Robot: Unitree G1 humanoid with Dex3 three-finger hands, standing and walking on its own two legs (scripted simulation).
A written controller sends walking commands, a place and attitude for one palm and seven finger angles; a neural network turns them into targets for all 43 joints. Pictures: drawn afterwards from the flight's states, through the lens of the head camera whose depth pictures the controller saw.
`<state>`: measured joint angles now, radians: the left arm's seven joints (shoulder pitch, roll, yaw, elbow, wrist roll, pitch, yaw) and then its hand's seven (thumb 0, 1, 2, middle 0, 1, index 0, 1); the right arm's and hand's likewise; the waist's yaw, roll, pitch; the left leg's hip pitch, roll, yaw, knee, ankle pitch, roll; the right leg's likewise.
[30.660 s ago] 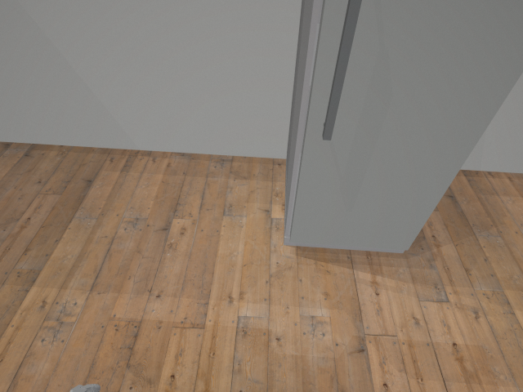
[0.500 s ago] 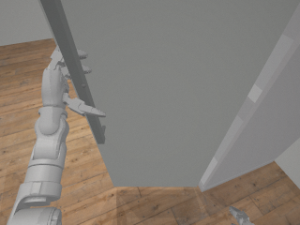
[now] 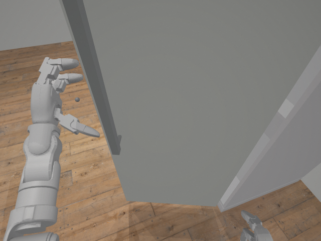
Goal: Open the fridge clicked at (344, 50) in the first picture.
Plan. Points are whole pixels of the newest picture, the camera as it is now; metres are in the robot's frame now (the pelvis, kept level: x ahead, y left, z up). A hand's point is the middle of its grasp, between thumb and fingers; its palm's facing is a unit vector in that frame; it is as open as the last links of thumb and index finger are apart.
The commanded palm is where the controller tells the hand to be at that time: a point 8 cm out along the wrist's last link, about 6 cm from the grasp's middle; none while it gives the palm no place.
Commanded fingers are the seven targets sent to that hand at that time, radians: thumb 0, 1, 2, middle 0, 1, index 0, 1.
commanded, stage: slip the hand off the handle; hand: left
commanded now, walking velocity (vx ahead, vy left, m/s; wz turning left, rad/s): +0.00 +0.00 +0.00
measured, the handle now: (102, 87) +0.41 +0.18 +0.19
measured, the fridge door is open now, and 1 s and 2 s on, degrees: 67 67 67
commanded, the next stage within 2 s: draw the hand back to the body in 0.96 s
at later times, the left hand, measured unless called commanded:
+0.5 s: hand (56, 117) +0.30 +0.23 +0.20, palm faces +0.19 -0.97 -0.15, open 14.7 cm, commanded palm +0.25 +0.27 +0.20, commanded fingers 0.00 -0.55 0.20 -0.25 -1.15 -0.25 -1.15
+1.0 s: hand (41, 154) +0.21 +0.22 +0.20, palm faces +0.21 -0.96 -0.17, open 14.7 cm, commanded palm +0.18 +0.26 +0.20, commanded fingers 0.00 -0.55 0.20 -0.25 -1.15 -0.25 -1.15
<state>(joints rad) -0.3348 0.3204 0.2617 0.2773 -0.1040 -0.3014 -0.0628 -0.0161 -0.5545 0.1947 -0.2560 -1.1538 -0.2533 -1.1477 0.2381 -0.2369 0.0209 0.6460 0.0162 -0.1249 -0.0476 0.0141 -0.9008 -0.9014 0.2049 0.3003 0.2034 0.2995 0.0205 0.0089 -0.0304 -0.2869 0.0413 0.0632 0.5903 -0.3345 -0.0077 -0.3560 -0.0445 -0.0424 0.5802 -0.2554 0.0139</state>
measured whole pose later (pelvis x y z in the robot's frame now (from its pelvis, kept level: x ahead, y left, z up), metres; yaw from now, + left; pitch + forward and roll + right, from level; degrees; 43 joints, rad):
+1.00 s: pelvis -0.02 -0.01 +0.00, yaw +2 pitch -3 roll +0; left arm 0.11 0.31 0.32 -0.18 -0.26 -0.25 -0.21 -0.02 -0.56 0.19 -0.25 -1.15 -0.26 -1.15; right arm 0.23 -0.25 0.06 0.61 0.00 -0.19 -0.07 0.02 -0.90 -0.90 0.21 0.30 0.20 0.30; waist 0.08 0.03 -0.02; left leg -0.25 0.04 0.02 0.62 -0.33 -0.02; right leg -0.30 -0.04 -0.08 0.61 -0.27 0.00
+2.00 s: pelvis +0.00 +0.00 +0.01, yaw +1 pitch -6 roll +0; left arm 0.37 0.33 0.32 -0.34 -0.06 -0.07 0.10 -0.01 0.08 0.50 -0.23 -0.78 -0.23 -0.78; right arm 0.25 -0.23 0.03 0.70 -0.02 -0.19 -0.09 0.02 -0.90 -0.90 0.21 0.30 0.20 0.30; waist 0.07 0.04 0.03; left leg -0.06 0.03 0.05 0.44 -0.27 0.00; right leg -0.11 -0.05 -0.06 0.42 -0.20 0.02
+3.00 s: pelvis -0.01 +0.01 +0.01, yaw +0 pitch -2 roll -1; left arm 0.45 0.35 0.40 -0.40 -0.04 -0.15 0.11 0.01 0.89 0.89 -0.20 -0.30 -0.21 -0.30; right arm 0.18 -0.24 0.01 0.58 -0.02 -0.08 -0.08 0.02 -0.90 -0.90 0.21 0.30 0.20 0.30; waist 0.03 0.03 0.02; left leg -0.19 0.02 0.06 0.48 -0.26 0.01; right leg -0.24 -0.05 -0.05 0.43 -0.16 0.03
